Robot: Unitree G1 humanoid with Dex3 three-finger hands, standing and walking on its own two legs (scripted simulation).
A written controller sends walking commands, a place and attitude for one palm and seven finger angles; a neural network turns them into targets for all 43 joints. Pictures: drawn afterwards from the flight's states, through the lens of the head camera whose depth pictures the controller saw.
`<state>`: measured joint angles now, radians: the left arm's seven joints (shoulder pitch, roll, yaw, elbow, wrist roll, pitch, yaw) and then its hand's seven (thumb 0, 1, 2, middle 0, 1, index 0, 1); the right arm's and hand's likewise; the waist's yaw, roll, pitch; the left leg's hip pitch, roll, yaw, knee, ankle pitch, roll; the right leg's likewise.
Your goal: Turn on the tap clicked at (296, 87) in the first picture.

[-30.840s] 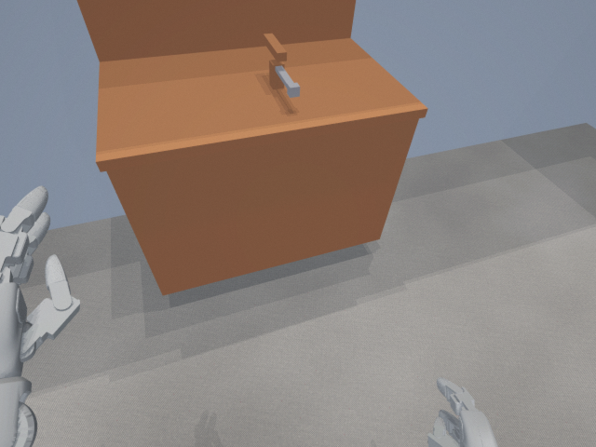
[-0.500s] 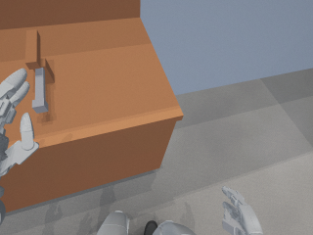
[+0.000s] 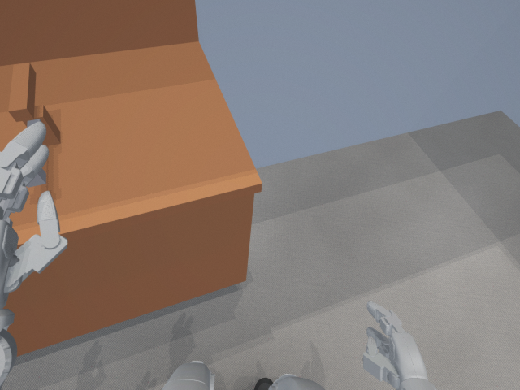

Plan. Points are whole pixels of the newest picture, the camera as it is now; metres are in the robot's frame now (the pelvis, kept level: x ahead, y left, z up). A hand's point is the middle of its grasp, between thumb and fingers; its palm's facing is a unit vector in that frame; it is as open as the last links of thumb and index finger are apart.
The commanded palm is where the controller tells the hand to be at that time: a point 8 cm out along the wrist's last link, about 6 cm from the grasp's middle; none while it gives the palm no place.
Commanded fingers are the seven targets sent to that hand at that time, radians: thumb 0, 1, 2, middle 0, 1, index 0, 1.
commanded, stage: shuffle to correct the standing spot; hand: left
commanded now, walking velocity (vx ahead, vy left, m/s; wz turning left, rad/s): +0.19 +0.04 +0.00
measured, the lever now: (33, 175) +0.41 +0.42 +0.01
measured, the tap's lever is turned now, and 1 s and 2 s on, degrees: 0 0 0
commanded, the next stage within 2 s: come to a stop and stand still in 0.34 s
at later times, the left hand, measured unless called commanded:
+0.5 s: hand (111, 200) +0.28 +0.19 +0.17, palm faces +0.26 -0.82 -0.51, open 7.4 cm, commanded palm +0.22 +0.25 +0.19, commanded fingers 0.00 0.90 0.90 -0.20 -0.30 -0.20 -0.30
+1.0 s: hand (37, 188) +0.29 +0.27 +0.18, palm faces +0.33 -0.85 -0.42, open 7.4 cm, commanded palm +0.23 +0.31 +0.19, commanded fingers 0.00 0.90 0.90 -0.20 -0.30 -0.20 -0.30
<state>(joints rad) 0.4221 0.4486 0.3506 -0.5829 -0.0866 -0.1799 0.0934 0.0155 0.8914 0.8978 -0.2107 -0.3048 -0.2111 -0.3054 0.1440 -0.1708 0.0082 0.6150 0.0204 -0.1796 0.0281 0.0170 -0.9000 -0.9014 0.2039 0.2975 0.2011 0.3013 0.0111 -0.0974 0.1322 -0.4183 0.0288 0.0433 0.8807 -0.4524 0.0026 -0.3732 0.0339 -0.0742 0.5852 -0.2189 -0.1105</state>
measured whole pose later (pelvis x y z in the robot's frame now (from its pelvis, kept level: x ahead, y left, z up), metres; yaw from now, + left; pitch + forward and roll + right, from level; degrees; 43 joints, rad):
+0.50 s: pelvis +0.06 -0.02 +0.01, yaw -1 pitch +0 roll +3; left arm 0.52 0.40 0.35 -0.57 -0.05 -0.17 0.11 0.02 0.89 0.90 -0.21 -0.31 -0.21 -0.31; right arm 0.12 -0.24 -0.01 0.59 0.01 -0.10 -0.01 0.02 -0.90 -0.90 0.20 0.30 0.20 0.30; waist 0.00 -0.01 0.15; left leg -0.37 0.02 0.04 0.69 -0.25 0.03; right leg -0.22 0.06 -0.07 0.46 -0.24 -0.13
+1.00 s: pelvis +0.06 +0.03 +0.02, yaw -2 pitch +0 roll -1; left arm 0.47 0.40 0.35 -0.53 -0.08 -0.12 0.10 0.01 0.89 0.90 -0.21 -0.30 -0.21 -0.31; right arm 0.12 -0.20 0.03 0.58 -0.01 -0.08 -0.04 0.02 -0.90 -0.90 0.20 0.30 0.20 0.30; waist 0.04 0.01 0.08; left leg -0.23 0.01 0.05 0.41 -0.17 0.02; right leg -0.15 0.06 -0.05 0.34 -0.19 -0.05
